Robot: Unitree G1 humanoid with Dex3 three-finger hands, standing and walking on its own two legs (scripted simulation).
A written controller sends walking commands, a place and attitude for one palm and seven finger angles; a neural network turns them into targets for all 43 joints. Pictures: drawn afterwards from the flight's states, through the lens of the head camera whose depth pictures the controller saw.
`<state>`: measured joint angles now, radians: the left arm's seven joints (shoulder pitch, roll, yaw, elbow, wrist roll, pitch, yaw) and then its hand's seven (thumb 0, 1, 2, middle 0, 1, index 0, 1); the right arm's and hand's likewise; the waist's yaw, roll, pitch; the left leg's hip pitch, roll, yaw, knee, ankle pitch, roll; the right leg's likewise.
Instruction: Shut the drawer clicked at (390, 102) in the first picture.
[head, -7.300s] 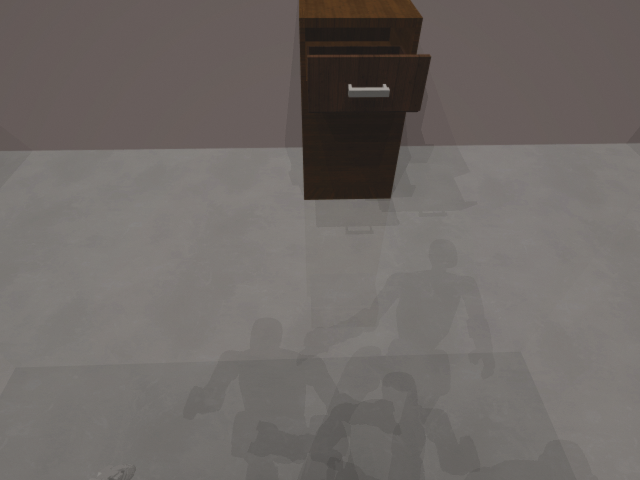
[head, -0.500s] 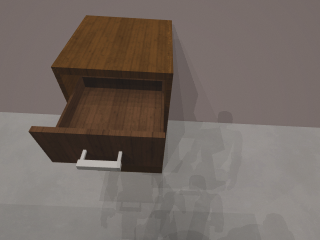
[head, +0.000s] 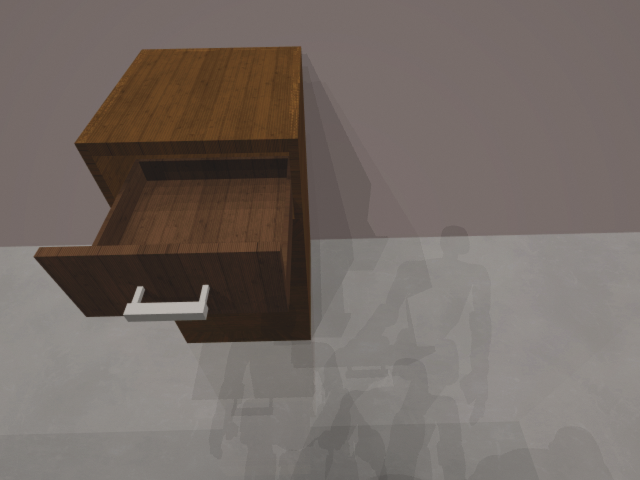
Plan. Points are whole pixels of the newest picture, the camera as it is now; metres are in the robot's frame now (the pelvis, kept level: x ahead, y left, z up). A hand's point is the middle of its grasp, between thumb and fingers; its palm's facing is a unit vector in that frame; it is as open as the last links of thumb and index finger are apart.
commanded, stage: come to a stop and stand still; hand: left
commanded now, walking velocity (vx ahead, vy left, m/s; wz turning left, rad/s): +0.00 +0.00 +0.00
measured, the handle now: (169, 301) +0.40 +0.28 -0.07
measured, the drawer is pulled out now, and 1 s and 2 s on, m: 0.26 0.26 0.26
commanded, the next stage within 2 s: look again from close up in 1.22 s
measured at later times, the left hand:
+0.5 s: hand out of the picture -0.02 +0.18 -0.17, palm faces +0.06 -0.99 -0.14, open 7.4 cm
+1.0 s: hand out of the picture -0.01 +0.21 -0.17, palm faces +0.04 -0.98 -0.17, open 7.4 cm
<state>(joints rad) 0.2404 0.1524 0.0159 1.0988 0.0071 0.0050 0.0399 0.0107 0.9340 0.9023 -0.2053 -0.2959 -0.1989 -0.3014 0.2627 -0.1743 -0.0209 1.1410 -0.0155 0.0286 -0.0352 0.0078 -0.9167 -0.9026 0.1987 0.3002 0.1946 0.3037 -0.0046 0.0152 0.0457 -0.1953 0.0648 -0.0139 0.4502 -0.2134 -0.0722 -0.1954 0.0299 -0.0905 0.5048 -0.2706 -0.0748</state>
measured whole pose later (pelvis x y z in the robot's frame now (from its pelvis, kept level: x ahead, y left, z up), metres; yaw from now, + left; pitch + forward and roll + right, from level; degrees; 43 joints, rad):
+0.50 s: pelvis -0.01 +0.03 +0.00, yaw -1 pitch -2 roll +0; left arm 0.30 0.11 0.02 1.14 0.00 0.01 0.03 0.00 0.91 0.90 -0.20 -0.30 -0.20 -0.30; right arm 0.37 -0.09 0.00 1.16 -0.02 0.00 -0.04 0.01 -0.91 -0.90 0.20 0.30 0.20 0.30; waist 0.00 -0.01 0.02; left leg -0.21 0.04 0.01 0.43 -0.18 -0.03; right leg -0.20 0.01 -0.07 0.43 -0.21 -0.03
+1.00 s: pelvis +0.01 +0.05 +0.01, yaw -1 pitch -1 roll +0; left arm 0.32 0.13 0.01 1.15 0.01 -0.01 0.04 0.00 0.91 0.90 -0.20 -0.30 -0.20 -0.30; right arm 0.29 -0.13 -0.01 1.14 -0.01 -0.02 -0.04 0.01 -0.92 -0.90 0.20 0.30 0.20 0.30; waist 0.01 -0.01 0.03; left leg -0.17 0.00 0.04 0.39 -0.20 0.00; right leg -0.17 -0.03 -0.04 0.42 -0.23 0.00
